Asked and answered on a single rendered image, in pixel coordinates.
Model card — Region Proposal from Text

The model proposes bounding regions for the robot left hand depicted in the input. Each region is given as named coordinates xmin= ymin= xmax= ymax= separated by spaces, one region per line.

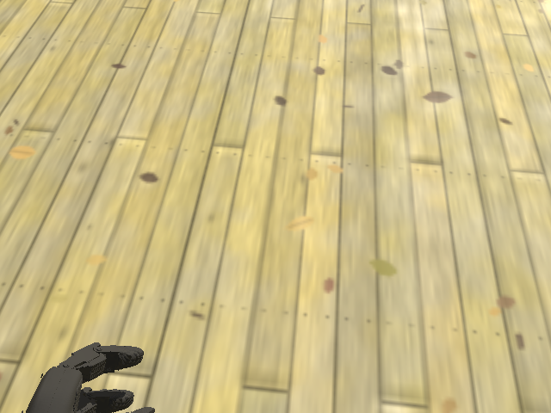
xmin=22 ymin=342 xmax=155 ymax=413

